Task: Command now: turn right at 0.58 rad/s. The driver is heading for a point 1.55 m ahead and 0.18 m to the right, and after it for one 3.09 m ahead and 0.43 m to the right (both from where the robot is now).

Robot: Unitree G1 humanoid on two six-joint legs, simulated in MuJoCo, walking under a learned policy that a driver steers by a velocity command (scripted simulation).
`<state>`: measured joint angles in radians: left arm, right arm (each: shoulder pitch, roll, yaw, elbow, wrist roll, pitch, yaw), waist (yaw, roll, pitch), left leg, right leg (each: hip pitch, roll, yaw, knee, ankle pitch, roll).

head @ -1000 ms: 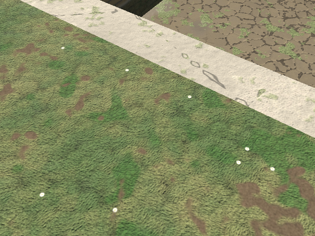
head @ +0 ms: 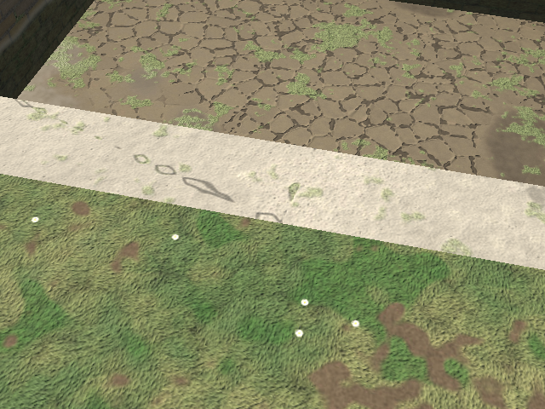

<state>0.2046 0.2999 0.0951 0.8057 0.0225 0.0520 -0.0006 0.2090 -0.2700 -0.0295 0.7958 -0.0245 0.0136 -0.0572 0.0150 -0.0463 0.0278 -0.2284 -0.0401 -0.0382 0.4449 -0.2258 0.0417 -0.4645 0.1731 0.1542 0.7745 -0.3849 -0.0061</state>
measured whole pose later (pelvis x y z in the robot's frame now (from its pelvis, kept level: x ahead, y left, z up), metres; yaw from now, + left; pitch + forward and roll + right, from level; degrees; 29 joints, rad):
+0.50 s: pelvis -0.02 -0.03 -0.01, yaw -18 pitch +0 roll +1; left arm 0.17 0.29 0.06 0.74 0.01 0.05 -0.02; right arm 0.22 -0.31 -0.06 0.76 -0.02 0.05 -0.02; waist -0.02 0.05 0.08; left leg -0.42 0.04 0.04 0.99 -0.48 -0.03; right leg -0.23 0.07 0.02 0.51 -0.28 -0.07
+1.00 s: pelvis -0.02 -0.02 +0.00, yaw -11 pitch +0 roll -1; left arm 0.14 0.29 0.04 0.82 0.02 0.05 0.03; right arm 0.27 -0.27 -0.04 0.81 -0.01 0.03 -0.01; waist -0.02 -0.03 0.06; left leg -0.21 -0.05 -0.07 0.48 -0.26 0.05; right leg -0.37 0.07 0.01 0.93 -0.47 -0.01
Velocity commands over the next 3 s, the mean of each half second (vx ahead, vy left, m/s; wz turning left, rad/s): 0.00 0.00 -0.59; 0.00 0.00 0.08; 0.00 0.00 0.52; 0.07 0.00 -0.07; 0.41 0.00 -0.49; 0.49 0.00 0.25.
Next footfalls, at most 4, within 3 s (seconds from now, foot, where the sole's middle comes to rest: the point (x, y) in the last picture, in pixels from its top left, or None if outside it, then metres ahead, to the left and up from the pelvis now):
0.40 right None -0.01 -0.11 -0.78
0.88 left None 0.03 0.06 -0.78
1.26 right None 0.02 -0.15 -0.78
1.68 left None -0.03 0.06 -0.78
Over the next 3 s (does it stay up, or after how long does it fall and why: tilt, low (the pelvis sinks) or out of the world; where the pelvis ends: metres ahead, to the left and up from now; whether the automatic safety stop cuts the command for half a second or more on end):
stays up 0.42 -0.18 0.00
